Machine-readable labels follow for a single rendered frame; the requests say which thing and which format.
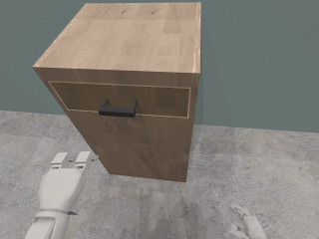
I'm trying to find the cabinet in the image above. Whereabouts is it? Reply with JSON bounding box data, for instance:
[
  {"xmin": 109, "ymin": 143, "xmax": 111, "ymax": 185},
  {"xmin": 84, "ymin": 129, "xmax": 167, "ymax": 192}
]
[{"xmin": 32, "ymin": 2, "xmax": 201, "ymax": 182}]

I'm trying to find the drawer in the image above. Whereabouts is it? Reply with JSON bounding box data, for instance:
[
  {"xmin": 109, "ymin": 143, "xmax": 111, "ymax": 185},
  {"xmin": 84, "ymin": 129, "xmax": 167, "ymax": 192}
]
[{"xmin": 50, "ymin": 81, "xmax": 189, "ymax": 118}]

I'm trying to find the right robot hand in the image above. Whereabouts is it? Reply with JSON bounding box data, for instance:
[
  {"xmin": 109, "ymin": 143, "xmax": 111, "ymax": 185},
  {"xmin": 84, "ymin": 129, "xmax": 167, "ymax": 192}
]
[{"xmin": 228, "ymin": 204, "xmax": 267, "ymax": 239}]

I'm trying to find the handle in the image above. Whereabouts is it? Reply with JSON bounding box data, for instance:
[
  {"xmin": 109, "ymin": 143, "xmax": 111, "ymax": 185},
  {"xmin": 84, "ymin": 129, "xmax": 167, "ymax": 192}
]
[{"xmin": 98, "ymin": 99, "xmax": 138, "ymax": 118}]

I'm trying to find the left robot forearm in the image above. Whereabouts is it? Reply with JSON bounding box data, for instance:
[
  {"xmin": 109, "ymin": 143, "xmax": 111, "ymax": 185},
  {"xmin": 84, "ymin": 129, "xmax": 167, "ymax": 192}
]
[{"xmin": 25, "ymin": 210, "xmax": 70, "ymax": 239}]

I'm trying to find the left robot hand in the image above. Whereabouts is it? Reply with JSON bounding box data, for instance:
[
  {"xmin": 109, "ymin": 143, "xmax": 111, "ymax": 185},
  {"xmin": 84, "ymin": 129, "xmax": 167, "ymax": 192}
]
[{"xmin": 38, "ymin": 151, "xmax": 99, "ymax": 215}]

